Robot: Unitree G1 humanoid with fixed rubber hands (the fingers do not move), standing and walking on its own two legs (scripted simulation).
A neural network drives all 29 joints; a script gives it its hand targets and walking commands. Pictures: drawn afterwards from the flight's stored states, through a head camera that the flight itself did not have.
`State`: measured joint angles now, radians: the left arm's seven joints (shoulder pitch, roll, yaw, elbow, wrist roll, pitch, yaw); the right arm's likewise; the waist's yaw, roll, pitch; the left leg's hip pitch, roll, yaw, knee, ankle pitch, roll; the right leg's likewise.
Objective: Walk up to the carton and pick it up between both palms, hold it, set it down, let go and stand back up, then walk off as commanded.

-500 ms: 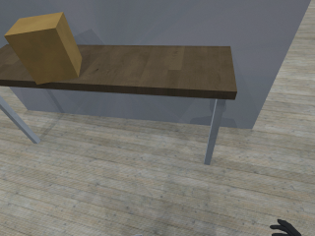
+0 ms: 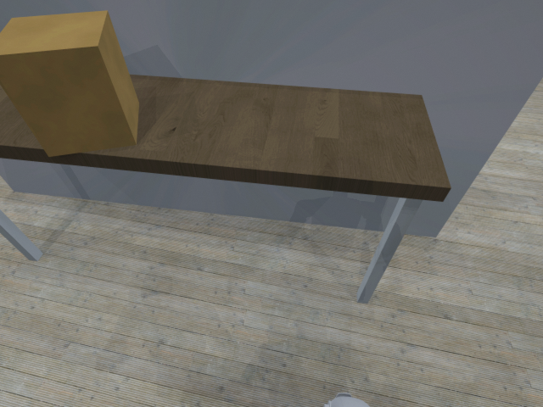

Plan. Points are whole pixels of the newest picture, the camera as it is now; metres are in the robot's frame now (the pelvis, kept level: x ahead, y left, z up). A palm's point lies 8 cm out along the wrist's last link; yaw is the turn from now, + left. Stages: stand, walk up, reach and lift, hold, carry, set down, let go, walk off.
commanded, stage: walk up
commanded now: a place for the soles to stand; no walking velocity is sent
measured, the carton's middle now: (77, 85) +0.81 +0.49 +0.06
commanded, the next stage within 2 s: none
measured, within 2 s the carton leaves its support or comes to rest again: neither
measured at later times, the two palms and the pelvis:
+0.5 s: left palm out of the picture +0.11 +0.43 -0.08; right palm (440, 372) +0.22 -0.25 -0.10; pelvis +0.08 +0.08 -0.02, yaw +1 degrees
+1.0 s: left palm out of the picture +0.17 +0.51 -0.07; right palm (378, 348) +0.26 -0.17 -0.11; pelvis +0.13 +0.15 -0.01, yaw +1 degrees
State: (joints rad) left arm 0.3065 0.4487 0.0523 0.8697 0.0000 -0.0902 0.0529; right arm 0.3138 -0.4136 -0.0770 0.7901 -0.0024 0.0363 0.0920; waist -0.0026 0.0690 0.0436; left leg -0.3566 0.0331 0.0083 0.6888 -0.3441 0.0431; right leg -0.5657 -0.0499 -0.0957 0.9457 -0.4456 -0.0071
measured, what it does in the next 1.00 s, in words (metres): steps to the left: right foot, then left foot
